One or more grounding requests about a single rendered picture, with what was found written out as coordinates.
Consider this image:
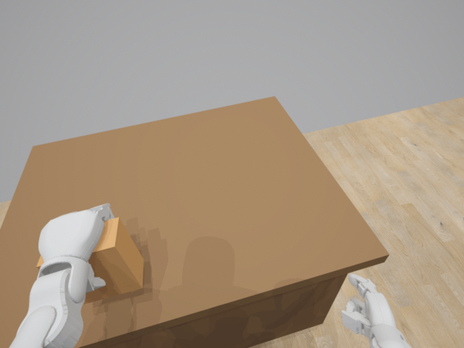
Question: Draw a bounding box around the table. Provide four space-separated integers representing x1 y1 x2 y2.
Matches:
0 96 389 348

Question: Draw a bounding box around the left robot hand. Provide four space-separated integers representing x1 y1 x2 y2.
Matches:
38 203 115 293

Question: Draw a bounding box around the sponge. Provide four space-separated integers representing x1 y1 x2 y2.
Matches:
36 217 144 304

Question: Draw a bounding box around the right robot hand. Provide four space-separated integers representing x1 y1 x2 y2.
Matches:
341 273 397 338

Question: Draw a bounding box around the left robot forearm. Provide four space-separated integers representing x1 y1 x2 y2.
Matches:
9 256 89 348

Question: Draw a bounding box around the right robot forearm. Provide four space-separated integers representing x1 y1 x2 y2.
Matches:
369 324 412 348

